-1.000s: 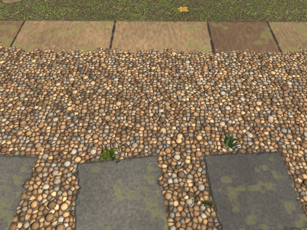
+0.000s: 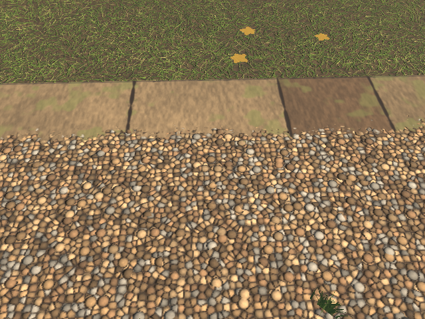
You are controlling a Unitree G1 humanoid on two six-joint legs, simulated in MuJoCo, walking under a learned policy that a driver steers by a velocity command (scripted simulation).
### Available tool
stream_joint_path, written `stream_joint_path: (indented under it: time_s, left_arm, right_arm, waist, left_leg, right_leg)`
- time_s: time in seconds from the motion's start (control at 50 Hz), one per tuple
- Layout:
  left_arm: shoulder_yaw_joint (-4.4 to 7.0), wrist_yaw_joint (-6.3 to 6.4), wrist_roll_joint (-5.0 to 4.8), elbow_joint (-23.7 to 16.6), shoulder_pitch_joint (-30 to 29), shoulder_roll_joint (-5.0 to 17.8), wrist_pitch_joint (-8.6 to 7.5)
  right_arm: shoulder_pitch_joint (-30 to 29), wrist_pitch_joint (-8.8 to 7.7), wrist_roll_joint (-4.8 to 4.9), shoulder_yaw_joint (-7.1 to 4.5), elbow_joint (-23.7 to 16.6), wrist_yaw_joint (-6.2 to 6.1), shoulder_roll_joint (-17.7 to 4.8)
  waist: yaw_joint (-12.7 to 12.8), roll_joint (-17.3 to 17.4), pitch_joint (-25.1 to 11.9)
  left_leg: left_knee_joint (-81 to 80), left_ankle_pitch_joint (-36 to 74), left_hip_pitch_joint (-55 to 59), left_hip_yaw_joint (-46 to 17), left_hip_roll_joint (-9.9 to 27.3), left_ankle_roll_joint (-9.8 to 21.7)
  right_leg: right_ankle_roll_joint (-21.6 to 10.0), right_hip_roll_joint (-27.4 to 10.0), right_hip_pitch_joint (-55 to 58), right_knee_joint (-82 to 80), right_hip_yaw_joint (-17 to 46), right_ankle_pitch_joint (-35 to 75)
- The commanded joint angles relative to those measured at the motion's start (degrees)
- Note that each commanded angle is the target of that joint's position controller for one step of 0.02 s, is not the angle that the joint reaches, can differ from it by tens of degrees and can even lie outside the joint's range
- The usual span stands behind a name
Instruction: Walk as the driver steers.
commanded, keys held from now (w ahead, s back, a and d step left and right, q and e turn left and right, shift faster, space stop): w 1.00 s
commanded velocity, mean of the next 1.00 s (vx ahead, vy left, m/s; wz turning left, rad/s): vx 0.50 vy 0.00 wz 0.00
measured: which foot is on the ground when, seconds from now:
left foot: down 0.00-0.32, up 0.34-0.84, down 0.86-1.00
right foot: up 0.00-0.28, down 0.30-0.88, up 0.90-1.00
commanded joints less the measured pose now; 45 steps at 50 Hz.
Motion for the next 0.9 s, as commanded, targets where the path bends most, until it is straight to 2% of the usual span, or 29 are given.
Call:
stream_joint_path:
  time_s: [0.02,0.1,0.16,0.2,0.24,0.26,0.28,0.3,0.32,0.34,0.36,0.38,0.4,0.42,0.46,0.52,0.56,0.64,0.7,0.74,0.8,0.82,0.84,0.86,0.88,0.9]
  left_arm:
    - [0.80,0.40,0.72,-2.4,2.0,2.7,0.17]
    - [0.39,-0.35,0.18,-4.9,-7.4,1.6,-0.52]
    - [0.13,-1.33,-0.41,-6.5,-12.4,1.8,-0.69]
    - [0.16,-2.12,-0.57,-7.7,-14.4,2.5,-1.04]
    - [0.55,-2.70,-0.58,-8.0,-13.0,3.7,-1.55]
    - [1.10,-2.78,-0.53,-7.4,-9.9,4.8,-1.79]
    - [2.33,-2.62,-0.43,-5.2,-2.6,6.8,-1.93]
    - [3.91,-2.17,-0.08,-2.3,9.2,10.9,-2.04]
    - [5.57,-2.04,0.84,-0.7,16.9,17.6,-1.55]
    - [4.30,-2.27,0.71,-0.5,17.8,13.1,-1.49]
    - [3.08,-2.26,0.39,-1.4,12.4,9.5,-1.62]
    - [2.31,-2.25,0.30,-2.8,6.6,7.4,-1.48]
    - [1.70,-2.54,0.48,-3.4,2.7,5.6,-1.39]
    - [1.25,-2.79,0.81,-3.4,1.0,4.2,-1.53]
    - [1.28,-3.06,0.98,-2.1,2.0,4.1,-1.78]
    - [1.89,-2.29,1.03,-0.2,5.2,6.3,-1.86]
    - [1.86,-1.62,0.88,0.6,7.0,6.5,-1.40]
    - [1.92,-0.85,0.33,2.0,10.1,7.3,-0.96]
    - [2.11,-0.68,-0.03,3.7,13.1,7.7,-0.44]
    - [2.35,-0.42,-0.19,4.6,14.0,7.8,0.11]
    - [2.90,-0.08,-0.33,4.9,12.7,8.8,0.87]
    - [3.04,-0.06,-0.27,4.6,11.5,9.4,1.12]
    - [2.79,-0.08,-0.09,4.3,10.3,8.8,1.46]
    - [2.01,-0.13,0.52,3.3,10.0,7.2,1.50]
    - [0.01,-0.86,0.76,2.7,16.8,0.5,0.38]
    - [0.04,-1.24,-0.02,3.6,16.2,1.5,-1.27]
  right_arm:
    - [-2.3,-1.04,0.07,-1.18,-3.1,-1.13,-7.5]
    - [2.4,-0.27,0.98,-1.45,-2.1,-2.03,-9.1]
    - [5.5,0.35,1.47,-1.65,-0.9,-2.09,-9.7]
    - [6.6,0.94,1.53,-1.82,-0.2,-2.19,-9.7]
    - [6.1,1.55,1.56,-2.17,-0.1,-2.32,-10.4]
    - [4.9,1.87,1.53,-2.27,-0.4,-2.35,-10.8]
    - [3.9,2.18,1.26,-1.97,-0.7,-2.33,-10.2]
    - [3.3,2.18,0.44,-1.01,-1.9,-2.29,-7.9]
    - [9.3,0.93,0.22,1.04,-2.9,-1.74,-1.3]
    - [9.3,-0.68,1.16,0.77,-2.0,-1.44,-3.3]
    - [4.0,-1.52,2.70,-0.71,-3.5,-1.22,-8.9]
    - [0.1,-1.64,2.80,-0.88,-4.6,-1.43,-9.3]
    - [-1.9,-1.28,1.99,-1.09,-4.9,-1.80,-8.6]
    - [-1.4,-0.44,1.41,-1.44,-4.8,-2.08,-7.8]
    - [0.7,1.06,1.21,-1.27,-4.1,-2.21,-5.1]
    - [-3.4,1.71,0.75,-1.63,-5.8,-2.47,-5.2]
    - [-8.0,1.59,0.55,-1.68,-7.4,-2.36,-4.8]
    - [-16.1,1.14,0.90,-1.26,-9.5,-1.68,-3.7]
    - [-20.9,0.88,1.30,-1.02,-11.1,-0.96,-3.8]
    - [-23.1,0.51,1.48,-0.95,-12.3,-0.24,-4.0]
    - [-21.4,-0.09,1.53,-1.46,-12.6,0.55,-5.5]
    - [-17.8,-0.22,1.47,-2.14,-11.8,0.49,-6.8]
    - [-9.7,-0.23,1.37,-3.40,-9.2,0.22,-8.8]
    - [1.3,-0.15,1.01,-4.81,-6.3,-0.29,-12.4]
    - [8.9,0.24,0.02,-6.25,-4.8,-0.62,-18.2]
    - [8.8,0.37,0.49,-4.89,-4.7,-0.49,-14.3]
  waist:
    - [2.7,4.4,3.2]
    - [-0.7,4.4,3.1]
    - [-2.7,4.9,4.2]
    - [-2.8,5.2,4.7]
    - [-1.3,5.9,3.9]
    - [0.9,6.6,2.2]
    - [4.7,6.1,-2.0]
    - [9.1,3.1,-10.3]
    - [8.2,-11.2,-18.8]
    - [8.5,-12.7,-22.5]
    - [7.4,-8.6,-13.8]
    - [5.7,-4.5,-8.9]
    - [4.1,-1.2,-5.1]
    - [2.1,-1.8,-3.2]
    - [0.6,-2.4,-2.0]
    - [0.6,-0.9,0.2]
    - [1.6,-0.8,1.0]
    - [4.1,-1.1,2.9]
    - [5.6,-1.2,4.7]
    - [5.7,-1.2,5.6]
    - [3.5,-2.2,3.8]
    - [1.3,-3.1,1.4]
    - [-2.8,-2.7,-3.2]
    - [-6.9,0.0,-10.8]
    - [-5.2,13.7,-19.8]
    - [-5.3,16.2,-23.7]
  left_leg:
    - [-11.8,4.2,-6.1,-11.8,15.9,9.8]
    - [-10.9,5.0,-0.9,-9.1,15.1,7.3]
    - [-9.0,3.5,4.3,-9.4,16.8,7.0]
    - [-6.8,3.6,8.4,-10.2,18.7,6.5]
    - [-3.6,6.6,10.9,-11.0,20.1,5.6]
    - [0.0,13.3,11.0,-10.4,19.7,4.8]
    - [8.7,22.8,9.9,-8.1,17.0,3.5]
    - [24.3,20.9,1.8,-4.9,13.5,1.5]
    - [47.9,-0.9,-22.7,-0.6,3.8,-3.2]
    - [57.4,-24.0,-31.1,-9.6,2.4,-2.7]
    - [60.8,-20.7,-36.0,-10.7,6.1,-1.3]
    - [59.0,-15.0,-34.9,-8.9,9.5,-0.9]
    - [55.2,-10.9,-32.6,-8.0,11.4,-1.3]
    - [51.7,-8.1,-29.1,-8.1,13.1,-1.5]
    - [49.2,-5.5,-25.5,-7.2,13.4,-2.2]
    - [42.6,0.4,-30.3,-6.9,13.8,-3.5]
    - [35.9,5.6,-32.6,-6.7,13.6,-4.1]
    - [22.7,13.7,-30.1,-4.7,11.7,-4.1]
    - [17.6,13.0,-30.9,-4.2,10.7,-3.6]
    - [15.4,10.5,-31.9,-4.6,10.5,-2.6]
    - [13.0,4.4,-26.2,-3.3,8.8,-0.6]
    - [12.6,3.1,-19.7,-1.6,6.9,0.3]
    - [11.8,3.5,-8.8,0.1,4.8,1.7]
    - [13.8,4.9,8.7,-5.5,9.7,4.5]
    - [10.5,-3.2,32.2,-31.7,24.8,13.8]
    - [1.4,-7.8,34.3,-46.9,28.2,15.5]
  right_leg:
    - [1.6,-2.4,-1.2,-8.0,0.1,9.3]
    - [2.0,0.2,0.6,-24.7,-2.1,17.6]
    - [2.1,1.4,0.8,-30.6,-2.7,16.1]
    - [0.9,1.9,0.4,-33.4,-2.5,12.4]
    - [-0.7,2.8,3.7,-35.7,-3.0,7.7]
    - [-1.6,4.3,8.8,-36.9,-4.2,6.1]
    - [-3.1,6.2,18.5,-38.1,-5.7,5.7]
    - [-6.3,1.3,35.4,-36.5,-0.3,7.1]
    - [-15.3,-13.1,59.0,-39.8,24.6,0.9]
    - [-17.4,-16.2,61.6,-47.8,39.5,-3.8]
    - [-14.0,-14.3,54.5,-48.2,31.5,-4.0]
    - [-12.0,-12.0,46.0,-49.2,22.9,0.3]
    - [-11.0,-9.5,38.3,-51.5,17.1,4.4]
    - [-9.9,-7.2,33.2,-53.5,12.8,6.7]
    - [-10.2,-5.2,28.8,-56.1,8.4,11.1]
    - [-10.9,-5.1,29.6,-57.6,4.9,17.8]
    - [-10.3,-4.7,31.1,-58.1,3.3,18.6]
    - [-8.9,-3.6,32.4,-59.3,0.4,14.7]
    - [-8.8,-5.2,37.2,-58.3,0.4,13.4]
    - [-8.5,-6.9,41.0,-56.5,0.7,14.5]
    - [-7.3,-8.2,44.0,-51.8,0.6,23.1]
    - [-6.6,-7.5,43.7,-47.6,-0.1,32.3]
    - [-5.3,-4.8,41.6,-38.4,-2.2,39.9]
    - [-3.4,-1.7,31.8,-23.6,-4.4,33.3]
    - [1.1,8.2,7.6,0.5,-6.2,6.6]
    - [0.6,10.5,-0.7,10.1,2.8,-20.8]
